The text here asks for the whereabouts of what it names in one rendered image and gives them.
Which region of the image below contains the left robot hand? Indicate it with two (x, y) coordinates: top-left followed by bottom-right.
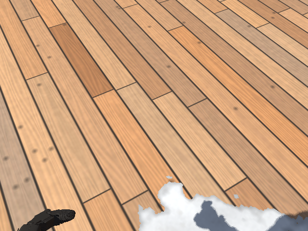
(17, 209), (76, 231)

